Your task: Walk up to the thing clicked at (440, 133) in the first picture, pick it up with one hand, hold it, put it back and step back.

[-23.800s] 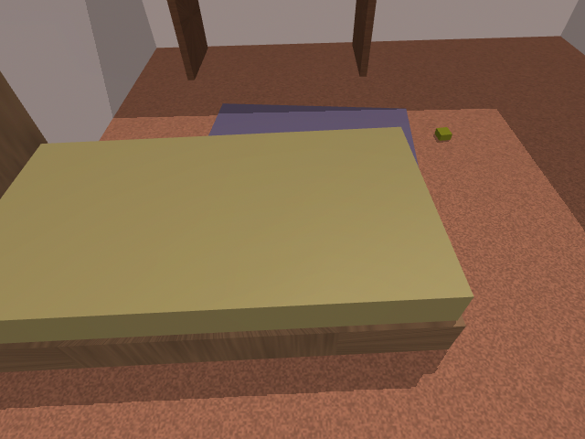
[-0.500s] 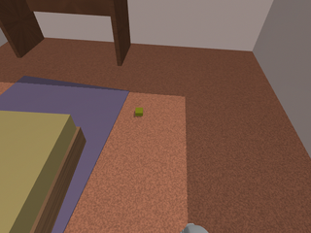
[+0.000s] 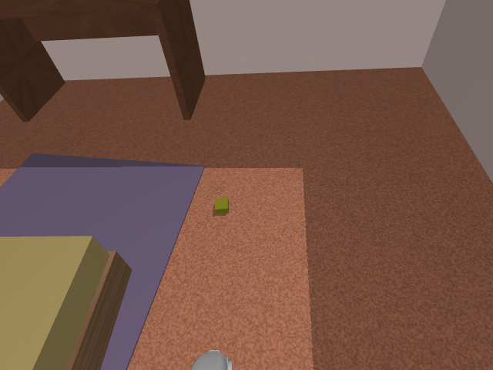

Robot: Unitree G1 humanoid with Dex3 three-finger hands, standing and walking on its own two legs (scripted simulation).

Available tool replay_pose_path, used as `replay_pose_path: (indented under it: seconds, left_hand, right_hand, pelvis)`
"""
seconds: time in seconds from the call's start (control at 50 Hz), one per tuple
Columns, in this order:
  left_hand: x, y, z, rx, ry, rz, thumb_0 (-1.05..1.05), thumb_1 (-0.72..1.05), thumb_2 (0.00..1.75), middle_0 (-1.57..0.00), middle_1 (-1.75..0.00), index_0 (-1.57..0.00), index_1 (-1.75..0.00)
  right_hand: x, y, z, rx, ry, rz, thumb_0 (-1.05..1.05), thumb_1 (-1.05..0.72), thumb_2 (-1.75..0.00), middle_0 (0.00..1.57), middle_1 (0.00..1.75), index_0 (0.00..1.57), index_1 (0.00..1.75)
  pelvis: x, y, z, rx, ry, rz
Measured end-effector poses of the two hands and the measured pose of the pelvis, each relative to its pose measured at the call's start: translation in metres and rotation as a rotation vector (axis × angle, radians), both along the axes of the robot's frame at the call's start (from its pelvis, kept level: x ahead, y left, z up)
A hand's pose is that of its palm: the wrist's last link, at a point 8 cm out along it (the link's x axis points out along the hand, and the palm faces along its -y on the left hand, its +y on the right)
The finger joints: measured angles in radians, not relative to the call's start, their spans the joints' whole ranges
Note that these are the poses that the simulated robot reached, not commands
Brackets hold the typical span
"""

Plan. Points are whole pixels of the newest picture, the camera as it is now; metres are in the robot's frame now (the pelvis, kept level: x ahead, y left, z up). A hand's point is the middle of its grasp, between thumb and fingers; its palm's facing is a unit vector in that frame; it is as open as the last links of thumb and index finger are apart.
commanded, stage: walk up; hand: left
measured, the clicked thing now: (221, 205) +1.01 +0.24 -0.76
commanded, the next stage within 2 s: none
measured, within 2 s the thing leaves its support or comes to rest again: neither
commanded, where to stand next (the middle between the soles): +0.68 +0.02 m, yaw +2 degrees
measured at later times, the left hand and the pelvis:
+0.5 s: hand (135, 300) +0.29 +0.29 -0.14, palm faces -0.05 -0.94 -0.34, open 7.4 cm; pelvis +0.24 +0.01 +0.00, yaw +0 degrees
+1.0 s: hand (159, 242) +0.42 +0.26 -0.13, palm faces +0.04 -0.91 -0.41, open 7.4 cm; pelvis +0.41 -0.03 +0.00, yaw +3 degrees
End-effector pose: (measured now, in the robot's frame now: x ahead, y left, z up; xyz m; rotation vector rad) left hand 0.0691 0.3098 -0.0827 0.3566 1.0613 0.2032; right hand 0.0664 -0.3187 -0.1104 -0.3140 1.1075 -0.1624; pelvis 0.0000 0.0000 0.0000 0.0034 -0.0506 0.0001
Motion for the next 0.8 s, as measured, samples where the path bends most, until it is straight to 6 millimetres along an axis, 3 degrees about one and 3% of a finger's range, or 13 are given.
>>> replay_pose_path:
  seconds: [0.16,0.22,0.28,0.36,0.44,0.54,0.62,0.7,0.8]
  left_hand:
    - [0.035,0.028,-0.030,-0.019,0.087,0.070,0.01,0.90,0.90,-0.20,-0.30,-0.20,-0.30]
    - [0.056,0.040,-0.049,-0.024,0.143,0.089,0.01,0.91,0.90,-0.20,-0.30,-0.20,-0.30]
    - [0.084,0.038,-0.053,-0.038,0.186,0.080,0.01,0.91,0.90,-0.20,-0.30,-0.20,-0.30]
    - [0.133,0.033,-0.043,-0.053,0.166,0.037,0.01,0.91,0.90,-0.20,-0.30,-0.20,-0.30]
    - [0.183,0.029,-0.032,-0.050,0.107,0.016,0.01,0.91,0.90,-0.20,-0.30,-0.20,-0.30]
    - [0.241,0.016,-0.021,-0.021,0.078,-0.020,0.01,0.91,0.90,-0.20,-0.30,-0.20,-0.30]
    - [0.285,0.003,-0.018,0.034,0.036,-0.024,0.01,0.91,0.90,-0.20,-0.30,-0.20,-0.30]
    - [0.308,-0.013,-0.011,0.062,-0.018,0.015,0.00,0.91,0.90,-0.20,-0.30,-0.20,-0.30]
    - [0.316,-0.027,0.005,0.056,0.006,0.049,0.00,0.91,0.90,-0.20,-0.30,-0.20,-0.30]
  right_hand:
    - [0.109,0.014,0.004,-0.049,0.025,0.076,0.00,-0.91,-0.90,0.20,0.30,0.20,0.30]
    - [0.156,0.028,0.003,-0.067,-0.013,0.094,0.00,-0.91,-0.90,0.20,0.30,0.20,0.30]
    - [0.189,0.039,0.010,-0.063,-0.077,0.086,0.00,-0.91,-0.90,0.20,0.30,0.20,0.30]
    - [0.211,0.045,0.022,-0.048,-0.099,0.043,0.00,-0.91,-0.90,0.20,0.30,0.20,0.30]
    - [0.224,0.038,0.022,-0.041,-0.064,0.028,0.00,-0.90,-0.90,0.20,0.30,0.20,0.30]
    - [0.244,0.014,0.008,-0.025,-0.029,0.009,0.00,-0.90,-0.90,0.21,0.30,0.20,0.30]
    - [0.271,-0.015,-0.017,-0.010,-0.009,-0.010,0.00,-0.90,-0.90,0.21,0.30,0.20,0.30]
    - [0.306,-0.030,-0.032,-0.001,0.029,0.001,0.00,-0.91,-0.90,0.20,0.30,0.20,0.30]
    - [0.354,-0.031,-0.020,0.027,0.014,0.033,0.00,-0.91,-0.90,0.20,0.30,0.20,0.30]
  pelvis:
    - [0.086,0.014,-0.014,-0.036,0.017,0.030]
    - [0.122,0.023,-0.024,0.000,0.021,0.028]
    - [0.148,0.030,-0.021,-0.009,0.018,0.020]
    - [0.182,0.029,-0.009,-0.004,0.007,0.012]
    - [0.213,0.023,-0.004,0.007,-0.003,0.011]
    - [0.253,0.007,-0.008,0.027,-0.007,-0.003]
    - [0.292,-0.015,-0.023,0.032,-0.008,-0.001]
    - [0.320,-0.031,-0.026,0.015,-0.020,0.014]
    - [0.349,-0.035,-0.009,0.020,-0.017,0.016]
